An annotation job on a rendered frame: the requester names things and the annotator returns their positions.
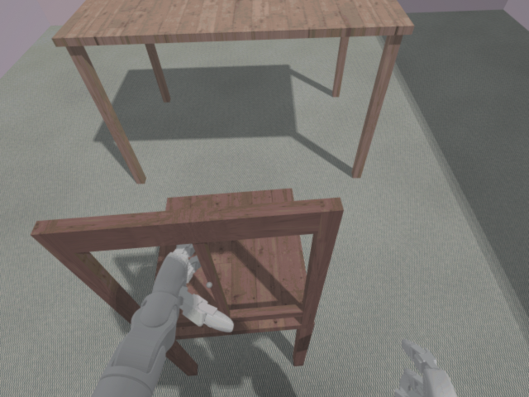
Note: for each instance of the chair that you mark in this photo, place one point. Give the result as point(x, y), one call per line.
point(248, 245)

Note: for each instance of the table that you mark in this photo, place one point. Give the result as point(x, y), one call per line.
point(128, 22)

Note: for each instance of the robot left hand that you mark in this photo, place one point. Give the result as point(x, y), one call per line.
point(176, 271)

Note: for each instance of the robot right hand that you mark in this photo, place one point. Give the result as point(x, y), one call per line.
point(434, 381)

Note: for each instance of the robot left forearm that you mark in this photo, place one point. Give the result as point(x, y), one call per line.
point(135, 366)

